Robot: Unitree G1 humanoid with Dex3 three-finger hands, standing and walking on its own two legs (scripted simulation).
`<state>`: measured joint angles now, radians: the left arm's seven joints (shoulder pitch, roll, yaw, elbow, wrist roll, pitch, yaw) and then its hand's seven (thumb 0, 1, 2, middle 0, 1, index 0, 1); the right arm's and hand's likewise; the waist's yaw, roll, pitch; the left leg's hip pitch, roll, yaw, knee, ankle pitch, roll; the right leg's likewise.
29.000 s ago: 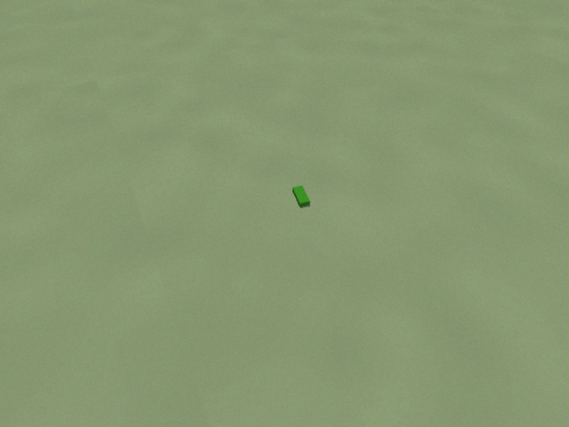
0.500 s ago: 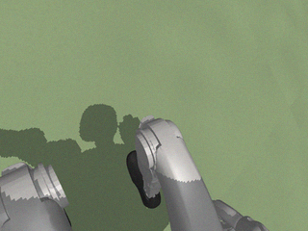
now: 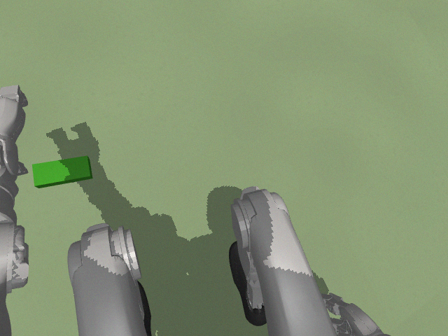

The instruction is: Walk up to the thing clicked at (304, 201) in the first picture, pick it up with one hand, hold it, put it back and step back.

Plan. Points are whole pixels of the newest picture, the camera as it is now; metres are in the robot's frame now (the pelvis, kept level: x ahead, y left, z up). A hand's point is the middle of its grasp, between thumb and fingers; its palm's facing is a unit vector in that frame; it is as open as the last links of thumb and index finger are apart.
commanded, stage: withdraw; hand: left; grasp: from above
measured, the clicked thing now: (63, 171) +0.48 +0.27 -0.32
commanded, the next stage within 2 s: home in 0.42 s
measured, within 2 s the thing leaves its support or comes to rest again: neither
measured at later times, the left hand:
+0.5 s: hand (29, 164) +0.46 +0.30 -0.19, palm faces -0.41 -0.05 -0.91, open 13.1 cm
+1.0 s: hand out of the picture +0.38 +0.29 -0.03, palm faces -0.33 -0.44 -0.83, open 8.9 cm
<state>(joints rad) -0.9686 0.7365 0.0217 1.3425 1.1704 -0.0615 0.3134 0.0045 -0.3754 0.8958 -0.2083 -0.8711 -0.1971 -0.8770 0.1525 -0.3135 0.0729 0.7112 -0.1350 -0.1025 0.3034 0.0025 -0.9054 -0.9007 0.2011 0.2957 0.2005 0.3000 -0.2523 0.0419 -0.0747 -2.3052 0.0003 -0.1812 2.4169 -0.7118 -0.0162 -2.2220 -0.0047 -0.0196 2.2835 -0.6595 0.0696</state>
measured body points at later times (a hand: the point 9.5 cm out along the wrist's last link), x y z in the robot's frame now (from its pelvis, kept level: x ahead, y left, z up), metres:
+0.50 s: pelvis -0.01 -0.01 -0.02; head +0.23 +0.08 +0.35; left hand +0.48 +0.30 -0.14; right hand +0.04 -0.29 -0.10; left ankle +0.07 +0.13 -0.30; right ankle +0.11 -0.15 -0.30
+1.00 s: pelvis +0.00 +0.00 +0.09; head +0.20 +0.04 +0.49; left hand +0.39 +0.31 +0.01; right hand +0.14 -0.27 -0.04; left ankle +0.07 +0.13 -0.30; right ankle +0.11 -0.15 -0.30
